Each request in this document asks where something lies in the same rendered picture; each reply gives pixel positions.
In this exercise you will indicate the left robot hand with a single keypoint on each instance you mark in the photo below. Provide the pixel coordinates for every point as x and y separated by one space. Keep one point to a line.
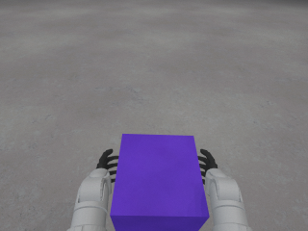
104 160

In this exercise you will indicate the right robot hand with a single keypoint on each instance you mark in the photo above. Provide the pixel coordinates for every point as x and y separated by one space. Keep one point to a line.
209 161

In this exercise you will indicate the robot left forearm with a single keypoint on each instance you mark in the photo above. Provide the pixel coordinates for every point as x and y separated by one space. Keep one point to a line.
91 205

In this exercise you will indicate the robot right forearm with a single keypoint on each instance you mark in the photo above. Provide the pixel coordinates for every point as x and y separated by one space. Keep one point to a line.
226 200

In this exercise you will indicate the carton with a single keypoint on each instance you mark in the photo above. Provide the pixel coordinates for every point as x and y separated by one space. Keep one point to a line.
158 185

